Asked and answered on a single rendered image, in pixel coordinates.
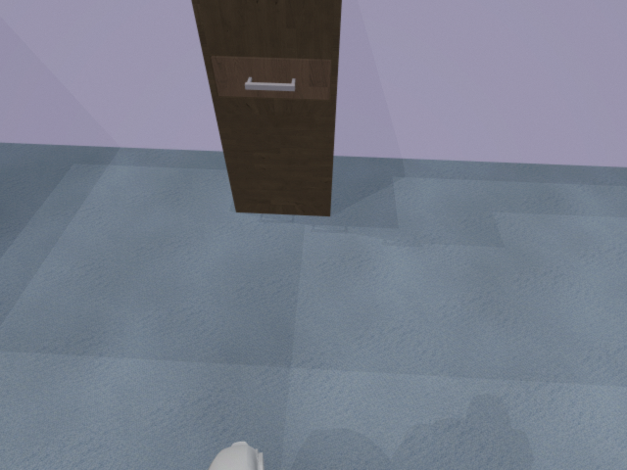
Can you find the drawer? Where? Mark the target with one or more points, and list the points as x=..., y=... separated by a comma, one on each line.
x=312, y=76

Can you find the handle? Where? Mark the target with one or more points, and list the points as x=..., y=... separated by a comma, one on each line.
x=249, y=85

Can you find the cabinet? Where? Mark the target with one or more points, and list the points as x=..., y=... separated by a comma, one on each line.
x=278, y=151

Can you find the robot left thigh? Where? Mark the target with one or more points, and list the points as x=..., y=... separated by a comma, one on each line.
x=241, y=457

